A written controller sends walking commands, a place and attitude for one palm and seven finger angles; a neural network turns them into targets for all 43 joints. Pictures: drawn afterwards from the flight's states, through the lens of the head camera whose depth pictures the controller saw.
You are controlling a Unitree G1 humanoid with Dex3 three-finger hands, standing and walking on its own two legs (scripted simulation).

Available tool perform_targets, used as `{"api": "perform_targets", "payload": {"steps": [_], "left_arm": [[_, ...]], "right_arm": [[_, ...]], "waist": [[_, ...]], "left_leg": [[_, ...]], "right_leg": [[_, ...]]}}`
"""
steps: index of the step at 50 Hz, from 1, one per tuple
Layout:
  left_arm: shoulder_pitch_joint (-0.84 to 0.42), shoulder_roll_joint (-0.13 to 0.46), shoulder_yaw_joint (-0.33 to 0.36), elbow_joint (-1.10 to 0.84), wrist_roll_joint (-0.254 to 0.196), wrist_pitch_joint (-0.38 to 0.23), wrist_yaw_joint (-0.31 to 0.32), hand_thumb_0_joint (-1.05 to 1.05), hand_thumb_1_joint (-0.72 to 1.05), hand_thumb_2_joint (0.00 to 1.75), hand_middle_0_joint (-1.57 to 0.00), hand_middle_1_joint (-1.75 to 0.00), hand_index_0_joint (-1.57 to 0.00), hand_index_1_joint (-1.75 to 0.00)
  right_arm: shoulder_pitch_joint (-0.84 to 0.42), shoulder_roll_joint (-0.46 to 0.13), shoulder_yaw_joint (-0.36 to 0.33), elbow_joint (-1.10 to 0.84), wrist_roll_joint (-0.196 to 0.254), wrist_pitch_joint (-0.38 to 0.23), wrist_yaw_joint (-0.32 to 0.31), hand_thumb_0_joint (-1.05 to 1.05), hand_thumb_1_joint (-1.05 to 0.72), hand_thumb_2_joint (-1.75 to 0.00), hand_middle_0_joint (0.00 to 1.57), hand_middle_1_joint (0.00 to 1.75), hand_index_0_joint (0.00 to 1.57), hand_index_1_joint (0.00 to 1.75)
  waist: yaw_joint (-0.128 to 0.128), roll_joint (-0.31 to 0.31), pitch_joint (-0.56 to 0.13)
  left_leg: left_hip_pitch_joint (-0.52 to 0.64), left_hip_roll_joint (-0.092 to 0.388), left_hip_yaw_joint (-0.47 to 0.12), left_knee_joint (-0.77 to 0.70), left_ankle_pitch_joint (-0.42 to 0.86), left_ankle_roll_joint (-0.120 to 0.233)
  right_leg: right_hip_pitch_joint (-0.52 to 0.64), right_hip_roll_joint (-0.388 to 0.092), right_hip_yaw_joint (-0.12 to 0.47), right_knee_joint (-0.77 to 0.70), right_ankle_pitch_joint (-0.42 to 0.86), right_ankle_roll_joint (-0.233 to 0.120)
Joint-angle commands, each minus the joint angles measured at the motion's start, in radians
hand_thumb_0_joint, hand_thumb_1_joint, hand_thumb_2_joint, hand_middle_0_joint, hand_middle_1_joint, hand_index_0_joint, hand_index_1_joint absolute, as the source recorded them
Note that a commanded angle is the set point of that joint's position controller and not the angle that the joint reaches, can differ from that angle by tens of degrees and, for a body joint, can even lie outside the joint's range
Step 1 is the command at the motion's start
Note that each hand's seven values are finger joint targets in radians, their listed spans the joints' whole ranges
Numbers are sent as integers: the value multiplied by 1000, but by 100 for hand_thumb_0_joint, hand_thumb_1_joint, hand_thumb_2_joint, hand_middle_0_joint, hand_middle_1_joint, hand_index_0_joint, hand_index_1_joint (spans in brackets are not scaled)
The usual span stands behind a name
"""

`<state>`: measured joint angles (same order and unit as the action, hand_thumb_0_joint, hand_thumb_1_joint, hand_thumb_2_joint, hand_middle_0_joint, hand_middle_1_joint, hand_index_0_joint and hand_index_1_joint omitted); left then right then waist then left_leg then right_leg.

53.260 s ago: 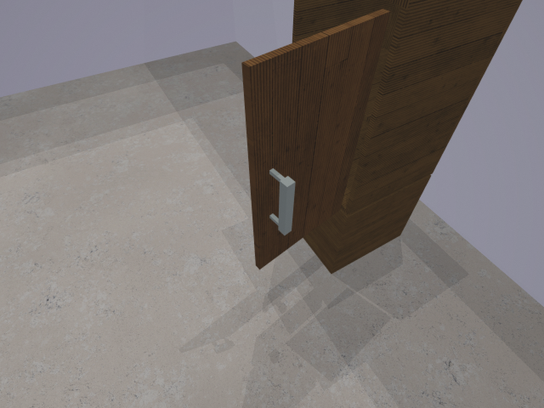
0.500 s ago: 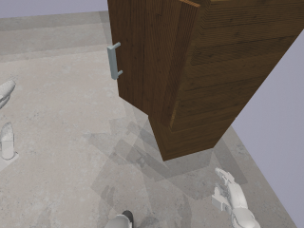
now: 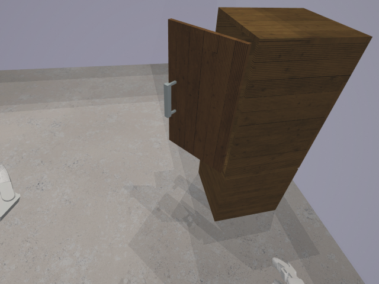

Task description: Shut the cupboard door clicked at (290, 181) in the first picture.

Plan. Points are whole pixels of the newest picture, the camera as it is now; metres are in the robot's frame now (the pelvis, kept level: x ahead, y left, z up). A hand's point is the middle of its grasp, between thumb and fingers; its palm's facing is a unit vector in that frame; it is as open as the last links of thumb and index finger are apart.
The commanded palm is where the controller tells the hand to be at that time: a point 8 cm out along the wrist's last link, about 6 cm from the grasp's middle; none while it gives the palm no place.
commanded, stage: stop stepping back and stand still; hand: left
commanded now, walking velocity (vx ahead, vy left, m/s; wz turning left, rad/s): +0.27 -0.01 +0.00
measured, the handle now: (170, 99) +0.88 +0.10 -0.06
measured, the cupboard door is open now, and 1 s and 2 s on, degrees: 36 36 36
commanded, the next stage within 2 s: let the arm hang, fingers relaxed in 0.42 s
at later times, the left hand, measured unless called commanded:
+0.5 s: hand out of the picture +0.17 +0.29 +0.18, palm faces +0.48 -0.74 -0.47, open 7.5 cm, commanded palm none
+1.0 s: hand out of the picture -0.01 +0.21 -0.17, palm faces +0.07 -0.98 -0.20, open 7.1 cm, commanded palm none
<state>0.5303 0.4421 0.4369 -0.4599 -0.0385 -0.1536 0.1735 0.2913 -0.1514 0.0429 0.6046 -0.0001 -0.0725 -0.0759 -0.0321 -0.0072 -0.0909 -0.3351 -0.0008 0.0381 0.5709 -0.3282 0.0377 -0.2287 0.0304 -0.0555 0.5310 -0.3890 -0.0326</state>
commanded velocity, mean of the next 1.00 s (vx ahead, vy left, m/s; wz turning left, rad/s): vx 0.06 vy -0.03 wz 0.00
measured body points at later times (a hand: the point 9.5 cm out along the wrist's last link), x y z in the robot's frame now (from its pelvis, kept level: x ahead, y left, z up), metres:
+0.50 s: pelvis -0.02 +0.02 -0.01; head -0.04 +0.04 +0.44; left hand +0.14 +0.33 +0.20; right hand +0.12 -0.20 -0.09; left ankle +0.02 +0.15 -0.74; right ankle -0.01 -0.08 -0.74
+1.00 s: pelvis -0.01 +0.02 +0.00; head -0.01 +0.04 +0.45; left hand -0.01 +0.26 -0.16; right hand +0.00 -0.22 -0.14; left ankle +0.01 +0.14 -0.74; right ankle +0.00 -0.08 -0.74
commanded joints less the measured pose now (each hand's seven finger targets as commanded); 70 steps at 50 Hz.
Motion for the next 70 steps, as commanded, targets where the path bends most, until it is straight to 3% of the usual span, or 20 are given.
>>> {"api": "perform_targets", "payload": {"steps": [1, 2, 3, 5, 8, 10, 11, 12, 13, 14, 17, 22, 25, 26, 31, 34, 36, 41, 50, 70], "left_arm": [[-72, 140, 73, -161, 5, -43, 12, 0, 90, 90, -20, -30, -20, -30], [-104, 147, 75, -175, 5, -53, 17, 0, 90, 90, -20, -30, -20, -30], [-139, 136, 46, -181, 4, -62, 13, 0, 90, 90, -20, -30, -20, -30], [-208, 148, 49, -181, 19, -78, 23, 0, 90, 90, -20, -30, -20, -30], [-291, 159, 24, -210, 31, -74, 27, 0, 90, 90, -20, -30, -20, -30], [-299, 164, 30, -243, 27, -75, 35, 0, 90, 90, -20, -30, -20, -30], [-294, 162, 37, -282, 22, -82, 37, 0, 90, 90, -20, -30, -20, -30], [-269, 161, 60, -316, 18, -92, 40, 0, 90, 90, -20, -30, -20, -30], [-250, 180, 90, -334, 19, -108, 42, 0, 90, 90, -20, -30, -20, -30], [-185, 201, 126, -278, 20, -109, 31, 0, 90, 90, -20, -30, -20, -30], [-86, 167, 126, -295, 17, -99, 14, 0, 90, 90, -20, -30, -20, -30], [-10, 141, 101, -201, 13, -60, 16, 0, 90, 90, -20, -30, -20, -30], [-85, 164, 106, -168, 14, -54, 26, 0, 90, 90, -20, -30, -20, -30], [-34, -103, -321, 544, 93, 93, -137, 0, 90, 90, -20, -30, -20, -30], [-201, -127, -365, 751, 71, 158, -163, 0, 90, 90, -20, -30, -20, -30], [-251, -111, -379, 940, 61, 166, -155, 0, 90, 90, -20, -30, -20, -30], [-253, -119, -384, 1078, 54, 170, -151, 0, 90, 90, -20, -30, -20, -30], [-199, -168, -376, 1304, 57, 146, -148, 0, 90, 90, -20, -30, -20, -30], [-181, -178, -408, 1493, 48, 139, -147, 0, 90, 90, -20, -30, -20, -30], [-92, -253, -418, 1594, 51, 142, -129, 0, 90, 90, -20, -30, -20, -30]], "right_arm": [[-129, -168, -81, -140, -11, -35, -9, 0, -90, -90, 20, 30, 20, 30], [-119, -175, -88, -127, -7, -38, -1, 0, -90, -90, 20, 30, 20, 30], [-118, -182, -91, -119, -5, -43, 7, 0, -90, -90, 20, 30, 20, 30], [-118, -167, -75, -108, -17, -42, 10, 0, -90, -90, 20, 30, 20, 30], [-150, -157, -68, -105, -19, -44, -18, 0, -90, -90, 20, 30, 20, 30], [-130, -164, -70, -101, -18, -57, -34, 0, -90, -90, 20, 30, 20, 30], [-126, -184, -77, -115, -15, -67, -39, 0, -90, -90, 20, 30, 20, 30], [-111, -206, -85, -126, -7, -77, -40, 0, -90, -90, 20, 30, 20, 30], [-118, -184, -77, -133, -6, -87, -31, 0, -90, -90, 20, 30, 20, 30], [-130, -173, -81, -125, -9, -92, -22, 0, -90, -90, 20, 30, 20, 30], [-142, -160, -85, -120, -4, -100, 7, 0, -90, -90, 20, 30, 20, 30], [-125, -172, -70, -130, -1, -70, 6, 0, -90, -90, 20, 30, 20, 30], [-110, -164, -72, -126, -8, -51, 5, 0, -90, -90, 20, 30, 20, 30], [-138, -201, -87, 40, -12, -78, 88, 0, -90, -90, 20, 30, 20, 30], [-42, -182, -80, 58, -33, 56, 73, 0, -90, -90, 20, 30, 20, 30], [-41, -192, -73, 124, -39, 65, 75, 0, -90, -90, 20, 30, 20, 30], [-73, -200, -64, 181, -39, 67, 69, 0, -90, -90, 20, 30, 20, 30], [-35, -107, -59, 293, -37, 74, 56, 0, -90, -90, 20, 30, 20, 30], [56, -105, -60, 423, -19, 71, 42, 0, -90, -90, 20, 30, 20, 30], [128, -29, -53, 515, -16, 70, 35, 0, -90, -90, 20, 30, 20, 30]], "waist": [[26, -141, 78], [25, -218, 63], [27, -223, 80], [11, -103, 109], [8, -98, 123], [0, 50, 100], [-4, 181, 109], [-12, 377, 113], [-9, 372, 106], [2, 281, 95], [23, 213, 82], [24, 216, 92], [10, 5, 92], [-9, -66, 76], [6, -345, 77], [10, -133, 61], [32, 40, 94], [28, 167, 73], [26, 17, 131], [26, 3, 213]], "left_leg": [[-298, 19, -35, 170, -244, -10], [-316, -9, 0, 411, -133, -28], [-375, 29, -63, 537, -112, -29], [-265, 97, -95, 462, -126, -18], [59, 62, 35, 208, -69, -11], [167, 11, 86, 29, -98, -17], [180, 75, -63, -112, -234, 25], [225, 258, -396, -298, -366, 99], [165, 365, -577, -403, -399, 166], [73, 375, -583, -435, -472, 166], [-22, 297, -325, -368, -321, 118], [-190, 209, -92, -290, -339, 21], [-208, 98, -6, 14, -180, -19], [-192, 82, 25, 208, 20, -53], [-14, 43, -27, 116, 63, -36], [88, 96, -89, -38, 356, -10], [16, 141, -146, -152, 255, 17], [75, 80, -52, -156, 95, -19], [135, 116, -48, -207, 196, -18], [111, 105, -40, -255, 106, -5]], "right_leg": [[38, -193, 363, -228, -368, -147], [18, -342, 599, -353, -449, -225], [24, -402, 620, -349, -338, -262], [-133, -362, 447, -322, -327, -199], [-371, -269, 246, -291, -437, -136], [-336, -185, 150, -138, -399, -103], [-357, -123, 134, 27, -350, -71], [-437, -15, 28, 300, -213, -3], [-434, 8, 25, 502, -156, 22], [-388, -34, 92, 585, -93, 19], [-243, -58, 50, 440, -1, 30], [111, 19, -76, 18, 29, 33], [94, -151, 219, -192, -33, -64], [-25, -344, 209, -75, 536, -84], [-88, -235, 120, -46, 533, -86], [-75, -159, 66, 3, 369, -16], [-7, -105, 59, -34, 147, 13], [26, -148, 119, -197, 139, -27], [49, -138, 85, -230, 248, -16], [-6, -123, 94, -220, 182, -4]]}}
